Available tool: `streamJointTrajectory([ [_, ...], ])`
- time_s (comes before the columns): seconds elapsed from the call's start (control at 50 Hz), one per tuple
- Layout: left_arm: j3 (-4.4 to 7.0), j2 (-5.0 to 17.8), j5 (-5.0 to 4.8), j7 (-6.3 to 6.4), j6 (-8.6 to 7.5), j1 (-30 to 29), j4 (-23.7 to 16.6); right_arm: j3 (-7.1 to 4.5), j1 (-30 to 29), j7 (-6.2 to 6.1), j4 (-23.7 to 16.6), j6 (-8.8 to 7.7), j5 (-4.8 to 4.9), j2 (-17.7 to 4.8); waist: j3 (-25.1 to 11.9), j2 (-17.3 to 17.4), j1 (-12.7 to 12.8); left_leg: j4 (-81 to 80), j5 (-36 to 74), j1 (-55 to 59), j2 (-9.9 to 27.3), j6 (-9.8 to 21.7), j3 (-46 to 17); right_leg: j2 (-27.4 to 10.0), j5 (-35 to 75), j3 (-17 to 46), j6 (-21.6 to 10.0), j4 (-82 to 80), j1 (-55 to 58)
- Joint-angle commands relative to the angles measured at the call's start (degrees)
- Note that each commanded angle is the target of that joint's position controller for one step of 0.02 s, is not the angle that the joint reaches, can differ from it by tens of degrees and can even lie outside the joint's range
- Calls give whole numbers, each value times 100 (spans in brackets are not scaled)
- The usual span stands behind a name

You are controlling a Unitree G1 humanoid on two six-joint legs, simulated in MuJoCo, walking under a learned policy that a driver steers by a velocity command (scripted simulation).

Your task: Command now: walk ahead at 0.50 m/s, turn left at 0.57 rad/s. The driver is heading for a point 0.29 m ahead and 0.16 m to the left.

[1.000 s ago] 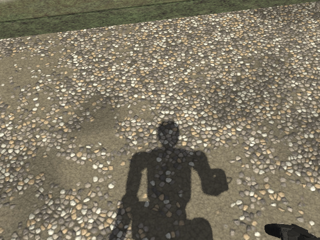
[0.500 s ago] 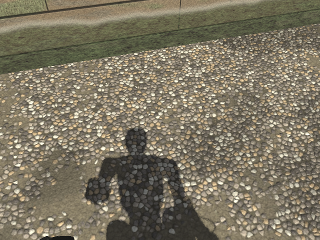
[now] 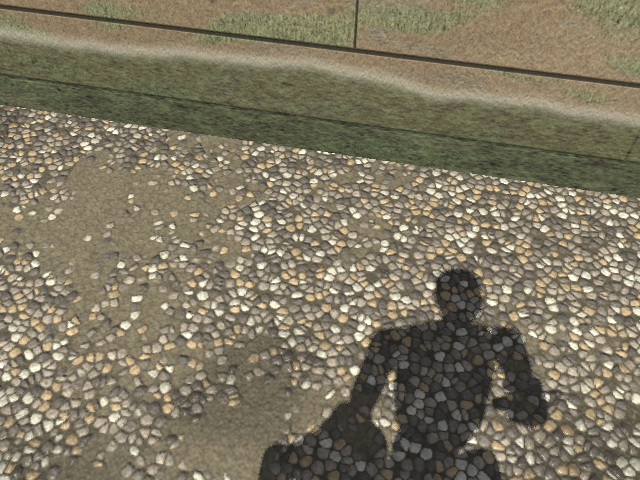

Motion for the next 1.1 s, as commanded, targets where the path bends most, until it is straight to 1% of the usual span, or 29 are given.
streamJointTrajectory([
  [0.02, 229, 1035, -95, 31, 23, -112, -316, 8, -653, 118, -623, -57, 7, -199, 409, -501, -42, -423, -240, -106, -62, 140, 240, -1724, 2082, 422, -841, -322, 105],
  [0.04, 248, 1091, -121, 32, 65, -108, -313, -13, -675, 143, -686, -51, 7, -255, 384, -545, -92, -510, -512, 8, -154, 227, 352, -1764, 2530, 344, -787, -120, 254],
  [0.08, 293, 1264, -163, 49, 144, -198, -359, -126, -314, 153, -701, -27, 5, -470, 22, -750, -400, -571, -1099, 816, -560, 456, 706, -1742, 4466, 145, -666, 753, 377],
  [0.1, 297, 1308, -184, 58, 200, -284, -386, -254, 378, 141, -544, -23, 27, -671, -354, -728, -822, -821, -1055, 1744, -860, 625, 875, -1604, 5166, -14, -560, 1737, 237],
  [0.12, 244, 1195, -155, 72, 213, -248, -419, -472, 1385, 61, -253, 0, 42, -1061, -888, -530, -1289, -1093, -735, 3348, -1067, 851, 758, -1361, 4772, -133, -331, 3122, -533],
  [0.14, 45, 592, 140, 43, 154, -45, -594, -595, 1829, -78, -160, 37, 25, -1640, -1279, 826, -1137, -1118, 221, 4933, 285, 1238, -1253, -895, 701, -65, -27, 5109, -2363],
  [0.16, -97, 314, 49, -31, -65, 256, -865, -540, 1508, -45, -446, -52, -79, -1887, -2303, 1447, -685, -2164, -109, 6157, 1511, 2425, -4433, 155, -2182, 1137, 216, 6718, -4063],
  [0.18, 24, 871, -219, -75, -199, -431, -871, -373, 1515, 19, -459, -111, -139, -1339, -2118, 353, -1064, -2421, 835, 5904, 1447, 2080, -3848, -135, -1817, 1766, 140, 6939, -4458],
  [0.2, 19, 848, -288, -72, -217, -546, -882, -294, 1283, 28, -386, -164, -138, -1077, -1458, 241, -905, -2238, 1800, 5220, 1270, 1858, -2754, -362, -1382, 1645, 56, 6646, -4530],
  [0.22, 17, 796, -161, -4, -176, -507, -752, -226, 874, 24, -425, -190, -76, -854, -1004, -245, -662, -2161, 2247, 4340, 957, 1582, -1972, -656, -1003, 1635, 69, 6194, -4244],
  [0.24, 59, 837, -47, 40, -104, -513, -718, -175, 554, -1, -464, -190, -70, -675, -797, -144, -498, -2262, 2418, 3665, 762, 1443, -1543, -787, -818, 1642, 80, 5817, -3890],
  [0.26, 76, 838, -33, 47, 2, -429, -699, -153, 407, -16, -495, -190, -139, -661, -741, -11, -349, -2408, 2653, 3172, 645, 1373, -1315, -832, -683, 1661, 76, 5705, -3458],
  [0.28, 73, 752, -26, 59, 90, -311, -678, -159, 350, -29, -473, -212, -170, -693, -748, -2, -247, -2508, 2957, 2928, 578, 1379, -1133, -789, -557, 1623, 106, 5543, -3250],
  [0.34, 29, 545, 32, 101, 211, -318, -697, -164, 400, -115, -328, -258, -173, -772, -747, 43, -169, -2616, 3572, 2813, 434, 1342, -643, -659, 53, 1557, 208, 4812, -3252],
  [0.38, -13, 452, 48, 90, 229, -559, -761, -125, 385, -184, -246, -205, -151, -699, -737, 129, -225, -2619, 3394, 2915, 307, 1196, -401, -641, 582, 1551, 242, 4073, -3273],
  [0.42, -56, 387, 26, 47, 221, -845, -815, -104, 398, -233, -167, -147, -152, -691, -720, 216, -355, -2618, 3123, 2993, 209, 1051, -253, -576, 1109, 1516, 232, 3278, -3086],
  [0.48, -64, 428, -3, -14, 211, -1129, -858, -69, 526, -251, 16, -88, -190, -692, -672, 277, -522, -2558, 2757, 3162, 279, 1009, -321, -439, 1421, 1486, 218, 2546, -2806],
  [0.52, -50, 481, 13, -41, 208, -1220, -885, -32, 537, -235, 132, -62, -193, -637, -572, 319, -545, -2373, 2569, 3280, 382, 1011, -487, -375, 1143, 1504, 143, 2240, -2723],
  [0.56, -37, 503, 55, -74, 175, -1125, -865, 5, 445, -238, 207, -33, -137, -579, -521, 313, -416, -2011, 2308, 3313, 380, 905, -616, -286, 1084, 1451, -27, 1702, -2434],
  [0.58, -28, 533, 102, -86, 142, -941, -803, 33, 472, -245, 256, -23, -98, -527, -551, 187, -277, -1777, 1909, 3219, 218, 700, -602, -273, 1947, 1455, -152, 1072, -1939],
  [0.6, 29, 815, 154, -58, 115, -820, -762, 58, 703, -254, 272, -57, -174, -450, -754, -142, -378, -1491, 1187, 3048, -122, 422, -506, -642, 3898, 1842, -306, 1071, -1255],
  [0.62, 51, 1051, 191, -27, 125, -921, -785, 58, 1363, -244, 377, -104, -272, -379, -1014, -705, -837, -1331, -169, 2492, -508, 164, -370, -1144, 5132, 2237, -739, 1501, -456],
  [0.64, -33, 613, 156, -22, 193, -923, -728, 94, 1426, -277, 499, -83, -261, -285, -1219, -1078, -724, -1216, -1210, 2349, -617, -50, -257, -1355, 4821, 2460, -1165, 1561, -308],
  [0.66, -92, 374, 80, -38, 255, -1029, -712, 94, 1163, -286, 459, -16, -231, -359, -1134, -1098, -650, -1337, -1503, 2341, -593, -117, -252, -1323, 4055, 2551, -1193, 1451, -482],
  [0.7, -87, 423, 46, -92, 321, -1311, -748, 60, 906, -325, 495, 175, -156, -480, -810, -797, -604, -1613, -1260, 2478, -587, -40, -264, -950, 2765, 2274, -882, 1385, -988],
  [0.72, -68, 483, 39, -118, 308, -1348, -736, 38, 852, -329, 526, 263, -150, -552, -663, -647, -563, -1706, -1130, 2563, -573, 15, -297, -799, 2490, 2104, -741, 1390, -1189],
  [0.76, -56, 514, 33, -129, 280, -1326, -640, 40, 823, -333, 581, 325, -162, -511, -609, -544, -530, -1774, -878, 2668, -519, 88, -351, -635, 2385, 1904, -580, 1459, -1231],
  [0.88, -62, 434, 14, -40, 327, -1405, -400, 43, 862, -347, 868, 249, -153, -417, -574, -286, -477, -1789, -468, 2671, -465, 45, -338, -509, 2516, 1763, -598, 1596, -949],
  [1.1, -60, 377, 3, 53, 491, -1556, -31, 99, 1030, -383, 1339, 149, -163, -328, -133, -178, -466, -2052, -1196, 2387, -437, 11, -301, -336, 1643, 1685, -478, 1441, -916],
])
